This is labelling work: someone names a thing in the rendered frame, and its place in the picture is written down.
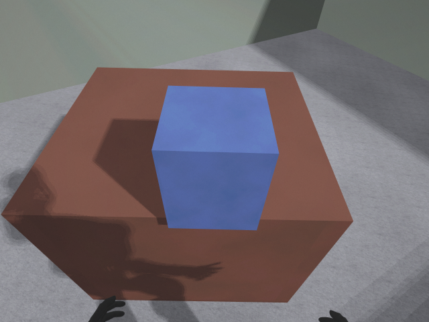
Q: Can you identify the pedestal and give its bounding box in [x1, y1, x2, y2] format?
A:
[1, 67, 353, 303]

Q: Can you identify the carton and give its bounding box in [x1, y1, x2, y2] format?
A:
[151, 86, 279, 230]

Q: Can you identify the robot left hand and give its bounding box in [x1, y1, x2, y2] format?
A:
[88, 296, 125, 322]

